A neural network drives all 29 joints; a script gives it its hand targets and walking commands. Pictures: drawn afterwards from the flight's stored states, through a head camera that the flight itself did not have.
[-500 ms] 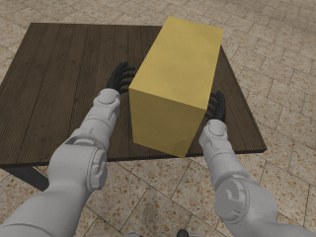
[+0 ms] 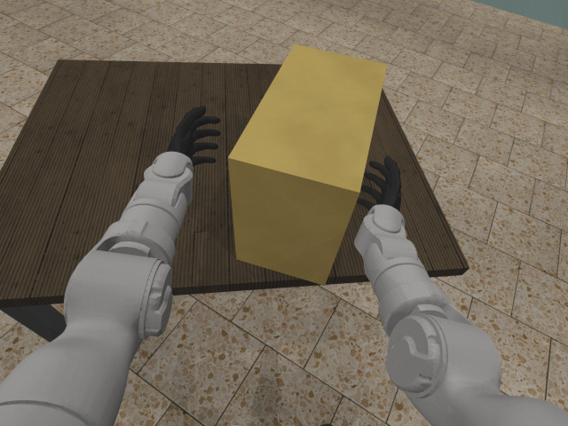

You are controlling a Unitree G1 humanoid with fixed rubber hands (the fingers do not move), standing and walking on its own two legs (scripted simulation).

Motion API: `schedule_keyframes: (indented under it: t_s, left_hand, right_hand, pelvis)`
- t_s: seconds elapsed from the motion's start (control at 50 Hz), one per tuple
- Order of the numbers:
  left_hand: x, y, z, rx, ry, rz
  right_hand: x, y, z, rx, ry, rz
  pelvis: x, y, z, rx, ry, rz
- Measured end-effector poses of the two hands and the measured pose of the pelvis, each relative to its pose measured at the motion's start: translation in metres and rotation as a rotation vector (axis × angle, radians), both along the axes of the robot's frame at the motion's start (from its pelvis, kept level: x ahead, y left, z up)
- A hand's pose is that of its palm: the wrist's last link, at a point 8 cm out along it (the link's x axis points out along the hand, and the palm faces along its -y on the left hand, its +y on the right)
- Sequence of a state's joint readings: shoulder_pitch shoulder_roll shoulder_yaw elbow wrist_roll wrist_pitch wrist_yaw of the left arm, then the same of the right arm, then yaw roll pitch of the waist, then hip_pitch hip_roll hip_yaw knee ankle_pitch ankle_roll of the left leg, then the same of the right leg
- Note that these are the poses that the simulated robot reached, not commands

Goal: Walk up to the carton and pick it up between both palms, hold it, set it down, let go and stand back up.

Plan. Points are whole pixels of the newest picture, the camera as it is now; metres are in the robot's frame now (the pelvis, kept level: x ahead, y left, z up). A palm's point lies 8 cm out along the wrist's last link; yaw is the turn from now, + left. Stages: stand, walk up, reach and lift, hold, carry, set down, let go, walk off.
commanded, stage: set down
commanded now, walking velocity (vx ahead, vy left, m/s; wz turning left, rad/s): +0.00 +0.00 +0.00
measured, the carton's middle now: (309, 164) +0.52 -0.04 +0.05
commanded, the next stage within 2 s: none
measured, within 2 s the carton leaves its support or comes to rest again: neither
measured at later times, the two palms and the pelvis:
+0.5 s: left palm (172, 172) +0.43 +0.17 +0.11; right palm (400, 224) +0.36 -0.15 +0.09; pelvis +0.00 +0.00 +0.00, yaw +0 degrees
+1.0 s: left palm (174, 206) +0.40 +0.17 +0.07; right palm (404, 258) +0.33 -0.15 +0.05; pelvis +0.01 -0.01 +0.01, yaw +1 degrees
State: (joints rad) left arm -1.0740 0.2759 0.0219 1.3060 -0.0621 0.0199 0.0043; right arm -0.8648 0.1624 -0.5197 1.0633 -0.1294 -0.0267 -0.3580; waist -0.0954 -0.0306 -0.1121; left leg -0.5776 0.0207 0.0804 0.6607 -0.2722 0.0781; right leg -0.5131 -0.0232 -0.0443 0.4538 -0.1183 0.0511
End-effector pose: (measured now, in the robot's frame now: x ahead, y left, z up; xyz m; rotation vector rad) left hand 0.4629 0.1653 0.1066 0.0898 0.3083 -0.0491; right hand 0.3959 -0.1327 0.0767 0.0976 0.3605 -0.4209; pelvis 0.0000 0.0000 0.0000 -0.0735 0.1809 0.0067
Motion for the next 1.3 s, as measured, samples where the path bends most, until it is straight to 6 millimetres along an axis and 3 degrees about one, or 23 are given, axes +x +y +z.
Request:
schedule_keyframes:
  t_s: [0.3,0.64,0.86,1.1,1.3]
  left_hand:
    - [-0.019,0.005,-0.007,-0.002,0.014,-0.022]
    - [-0.039,0.009,0.0,0.015,0.006,-0.028]
    - [-0.047,0.008,-0.02,0.019,0.024,-0.05]
    - [-0.074,0.012,-0.052,0.023,0.05,-0.086]
    - [-0.086,0.024,-0.058,0.043,0.059,-0.081]
  right_hand:
    - [-0.022,-0.011,0.001,-0.021,-0.065,-0.02]
    - [-0.04,-0.011,0.01,-0.037,-0.066,0.011]
    - [-0.053,-0.02,-0.005,-0.043,-0.064,-0.01]
    - [-0.086,-0.023,-0.031,-0.026,-0.062,-0.027]
    - [-0.094,-0.031,-0.026,-0.039,-0.079,-0.037]
  pelvis:
    - [-0.001,-0.001,0.002,0.001,-0.039,0.002]
    - [-0.002,-0.005,0.005,0.008,-0.117,0.007]
    - [0.003,-0.008,0.007,0.011,-0.133,0.008]
    - [0.008,-0.009,0.009,0.013,-0.155,0.009]
    - [0.007,-0.009,0.009,0.013,-0.161,0.009]
